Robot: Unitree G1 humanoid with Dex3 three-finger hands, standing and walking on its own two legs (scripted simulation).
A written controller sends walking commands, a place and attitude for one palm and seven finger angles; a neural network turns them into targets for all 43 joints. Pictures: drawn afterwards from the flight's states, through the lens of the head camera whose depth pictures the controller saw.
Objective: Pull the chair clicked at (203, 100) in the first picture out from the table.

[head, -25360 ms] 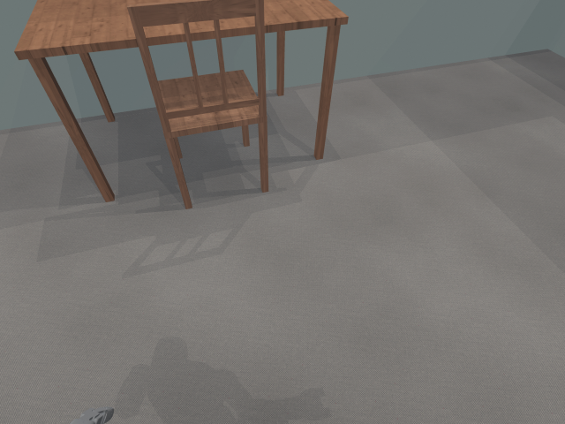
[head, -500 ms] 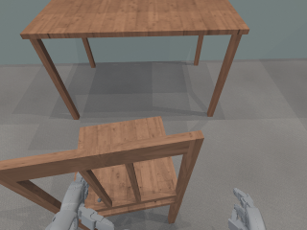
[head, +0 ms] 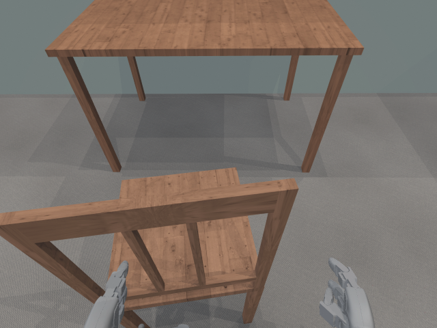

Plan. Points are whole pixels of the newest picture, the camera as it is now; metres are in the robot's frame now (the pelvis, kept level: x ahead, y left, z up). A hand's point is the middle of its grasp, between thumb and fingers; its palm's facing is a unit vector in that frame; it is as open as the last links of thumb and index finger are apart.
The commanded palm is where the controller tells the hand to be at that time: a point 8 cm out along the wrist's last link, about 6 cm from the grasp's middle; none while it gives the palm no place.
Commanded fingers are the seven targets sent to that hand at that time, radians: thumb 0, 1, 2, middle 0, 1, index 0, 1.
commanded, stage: draw the fingers out of the gap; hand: left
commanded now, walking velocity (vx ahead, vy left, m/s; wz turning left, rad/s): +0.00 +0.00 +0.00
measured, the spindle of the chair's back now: (147, 263) +0.26 +0.15 -0.04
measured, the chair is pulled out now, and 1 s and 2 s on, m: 0.64 0.64 0.63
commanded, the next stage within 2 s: draw the hand back to the body in 0.16 s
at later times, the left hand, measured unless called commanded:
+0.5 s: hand out of the picture +0.13 +0.15 +0.05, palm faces +0.08 -1.00 -0.05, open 17.5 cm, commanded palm +0.08 +0.21 +0.05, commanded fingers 0.00 -0.55 0.20 0.00 0.00 0.00 0.00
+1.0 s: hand (74, 319) +0.14 +0.20 +0.09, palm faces +0.10 -0.91 -0.39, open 15.2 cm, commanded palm +0.11 +0.26 +0.15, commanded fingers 0.00 0.07 0.50 -0.09 -0.13 -0.09 -0.13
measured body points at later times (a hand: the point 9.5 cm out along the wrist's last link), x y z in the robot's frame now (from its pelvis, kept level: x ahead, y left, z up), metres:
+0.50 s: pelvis -0.01 +0.00 -0.02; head +0.01 -0.01 +0.43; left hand +0.12 +0.20 +0.05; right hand +0.18 -0.23 -0.09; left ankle +0.03 +0.14 -0.68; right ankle -0.03 -0.14 -0.68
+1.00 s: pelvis -0.01 +0.00 +0.02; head -0.02 -0.01 +0.47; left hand +0.13 +0.25 +0.11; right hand +0.19 -0.21 -0.04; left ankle +0.03 +0.14 -0.68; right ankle -0.03 -0.14 -0.68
